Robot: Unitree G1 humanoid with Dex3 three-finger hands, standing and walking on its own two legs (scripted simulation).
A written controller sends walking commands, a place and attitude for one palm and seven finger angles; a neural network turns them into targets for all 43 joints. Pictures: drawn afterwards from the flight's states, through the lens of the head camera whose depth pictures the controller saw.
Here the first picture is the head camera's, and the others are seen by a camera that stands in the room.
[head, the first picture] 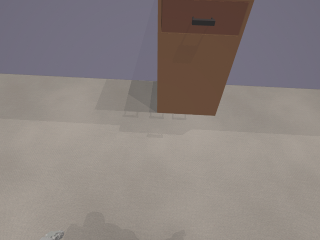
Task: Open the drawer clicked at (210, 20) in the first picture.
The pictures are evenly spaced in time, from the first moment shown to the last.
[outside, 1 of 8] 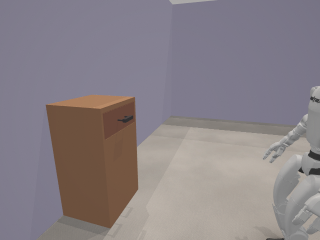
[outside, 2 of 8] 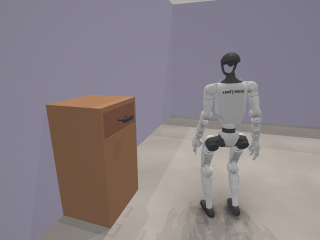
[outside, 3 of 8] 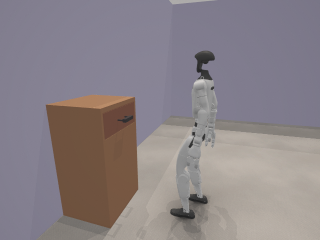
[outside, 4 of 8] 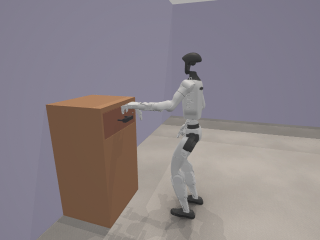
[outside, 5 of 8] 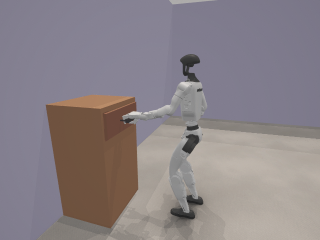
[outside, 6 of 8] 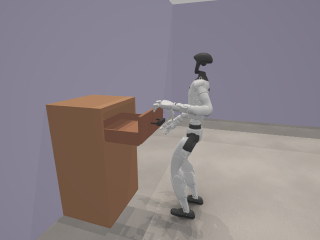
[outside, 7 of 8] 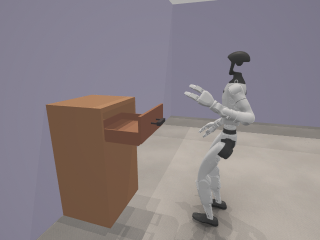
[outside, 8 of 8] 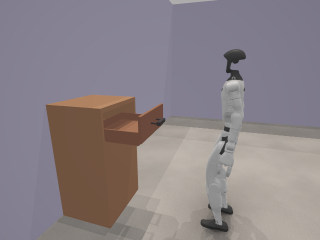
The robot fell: no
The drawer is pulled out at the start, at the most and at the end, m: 0.00 0.30 0.27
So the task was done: yes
